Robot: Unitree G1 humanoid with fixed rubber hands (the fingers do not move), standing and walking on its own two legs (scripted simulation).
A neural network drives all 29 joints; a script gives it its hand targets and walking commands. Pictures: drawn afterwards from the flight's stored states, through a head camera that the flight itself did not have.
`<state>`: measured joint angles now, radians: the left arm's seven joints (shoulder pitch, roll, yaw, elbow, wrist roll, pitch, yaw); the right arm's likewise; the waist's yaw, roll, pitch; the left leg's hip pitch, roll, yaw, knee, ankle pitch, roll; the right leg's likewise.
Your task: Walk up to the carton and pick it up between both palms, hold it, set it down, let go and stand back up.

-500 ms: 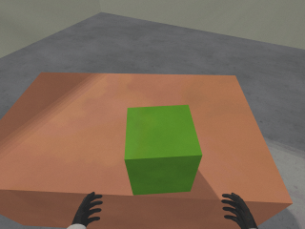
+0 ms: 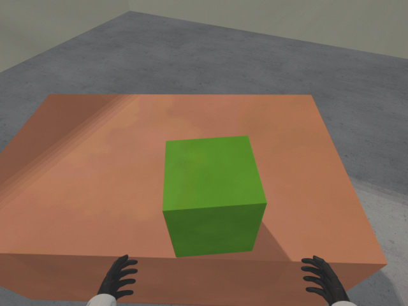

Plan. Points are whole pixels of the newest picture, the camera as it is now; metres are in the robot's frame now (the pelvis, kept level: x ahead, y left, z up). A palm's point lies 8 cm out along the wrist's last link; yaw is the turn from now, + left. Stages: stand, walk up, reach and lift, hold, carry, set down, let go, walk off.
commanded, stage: let go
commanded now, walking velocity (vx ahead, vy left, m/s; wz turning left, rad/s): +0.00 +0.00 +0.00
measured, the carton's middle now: (210, 198) +0.39 +0.02 -0.08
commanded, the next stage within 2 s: stand in 0.36 s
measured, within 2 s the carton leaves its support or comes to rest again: neither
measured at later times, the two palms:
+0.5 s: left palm out of the picture +0.14 +0.26 -0.08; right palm out of the picture +0.13 -0.25 -0.09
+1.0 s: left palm out of the picture +0.04 +0.34 -0.11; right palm out of the picture +0.10 -0.25 -0.11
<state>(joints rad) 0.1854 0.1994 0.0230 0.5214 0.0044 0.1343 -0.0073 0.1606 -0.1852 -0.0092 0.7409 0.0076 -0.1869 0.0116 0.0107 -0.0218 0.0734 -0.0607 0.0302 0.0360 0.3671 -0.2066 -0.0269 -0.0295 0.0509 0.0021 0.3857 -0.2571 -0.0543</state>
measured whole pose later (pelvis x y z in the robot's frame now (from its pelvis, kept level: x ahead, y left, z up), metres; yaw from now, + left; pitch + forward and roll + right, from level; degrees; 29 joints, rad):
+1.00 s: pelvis -0.02 +0.04 +0.00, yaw +4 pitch -5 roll -1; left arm 0.17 0.36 0.00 1.00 0.02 -0.02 0.00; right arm 0.14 -0.35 0.02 0.98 -0.02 -0.01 0.00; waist 0.01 0.01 0.04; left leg -0.15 -0.02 -0.01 0.43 -0.20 0.03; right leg -0.06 0.00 -0.05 0.37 -0.23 0.00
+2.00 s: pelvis -0.01 +0.06 +0.00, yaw +6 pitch -3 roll +0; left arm 0.14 0.36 0.00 1.06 0.01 -0.01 0.01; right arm 0.10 -0.37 0.00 1.06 -0.01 -0.01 0.00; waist 0.01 0.01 0.04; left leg -0.13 -0.07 -0.03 0.36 -0.17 0.06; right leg -0.05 -0.05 -0.07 0.34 -0.23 0.03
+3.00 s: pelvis +0.01 +0.05 +0.00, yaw +6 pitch -3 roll +0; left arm 0.12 0.36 0.01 1.06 0.01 -0.01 0.01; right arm 0.09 -0.37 0.00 1.06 -0.01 -0.02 -0.01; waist 0.01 0.01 0.05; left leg -0.10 -0.07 -0.03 0.33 -0.18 0.05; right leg -0.02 -0.04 -0.07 0.32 -0.24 0.02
